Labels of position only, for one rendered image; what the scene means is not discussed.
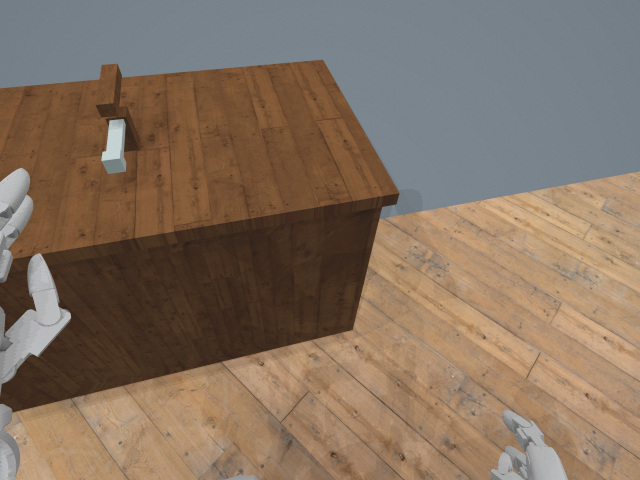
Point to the left robot forearm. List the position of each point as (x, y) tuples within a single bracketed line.
[(9, 450)]

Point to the robot left hand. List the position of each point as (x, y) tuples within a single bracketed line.
[(32, 333)]

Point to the tap lever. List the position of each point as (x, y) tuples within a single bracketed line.
[(113, 158)]

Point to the robot right hand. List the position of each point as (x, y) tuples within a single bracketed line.
[(540, 462)]

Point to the counter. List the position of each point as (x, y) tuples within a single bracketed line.
[(244, 222)]

